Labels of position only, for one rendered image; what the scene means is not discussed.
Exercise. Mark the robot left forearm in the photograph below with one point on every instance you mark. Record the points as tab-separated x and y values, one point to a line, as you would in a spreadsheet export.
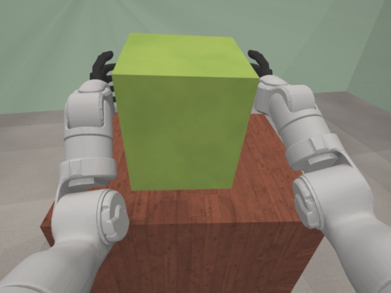
88	135

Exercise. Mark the robot left upper arm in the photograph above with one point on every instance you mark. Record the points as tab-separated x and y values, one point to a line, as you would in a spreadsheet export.
85	225

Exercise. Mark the robot left hand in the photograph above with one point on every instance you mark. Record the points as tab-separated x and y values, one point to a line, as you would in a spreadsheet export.
99	69

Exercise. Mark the robot right upper arm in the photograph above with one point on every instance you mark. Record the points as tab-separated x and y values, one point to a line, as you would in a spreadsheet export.
336	201

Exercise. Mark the carton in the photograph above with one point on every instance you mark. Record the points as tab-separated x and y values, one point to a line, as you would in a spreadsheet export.
184	104

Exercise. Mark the robot right forearm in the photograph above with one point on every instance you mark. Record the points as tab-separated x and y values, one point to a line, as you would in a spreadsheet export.
309	144

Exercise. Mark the pedestal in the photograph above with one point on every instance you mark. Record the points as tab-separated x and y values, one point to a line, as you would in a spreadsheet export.
247	239

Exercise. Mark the robot right hand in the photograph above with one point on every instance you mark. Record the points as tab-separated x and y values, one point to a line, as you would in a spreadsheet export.
263	68

